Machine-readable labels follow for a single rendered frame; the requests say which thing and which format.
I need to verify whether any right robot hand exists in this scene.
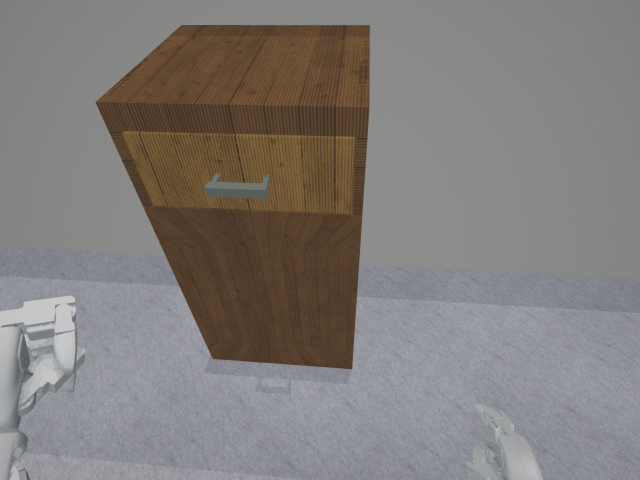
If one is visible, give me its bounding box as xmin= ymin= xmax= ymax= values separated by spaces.
xmin=466 ymin=403 xmax=543 ymax=480

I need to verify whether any cabinet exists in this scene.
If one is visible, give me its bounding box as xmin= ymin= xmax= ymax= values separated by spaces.
xmin=95 ymin=25 xmax=370 ymax=369

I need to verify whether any left robot forearm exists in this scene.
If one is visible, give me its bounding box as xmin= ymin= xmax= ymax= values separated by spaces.
xmin=0 ymin=428 xmax=30 ymax=480

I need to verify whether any handle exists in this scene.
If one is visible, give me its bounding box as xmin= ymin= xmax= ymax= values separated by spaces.
xmin=205 ymin=173 xmax=270 ymax=199

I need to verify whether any drawer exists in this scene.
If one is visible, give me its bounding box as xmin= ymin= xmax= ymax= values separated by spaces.
xmin=122 ymin=131 xmax=355 ymax=214

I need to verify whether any left robot hand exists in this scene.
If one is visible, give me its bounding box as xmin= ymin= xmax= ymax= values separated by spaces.
xmin=0 ymin=296 xmax=85 ymax=429

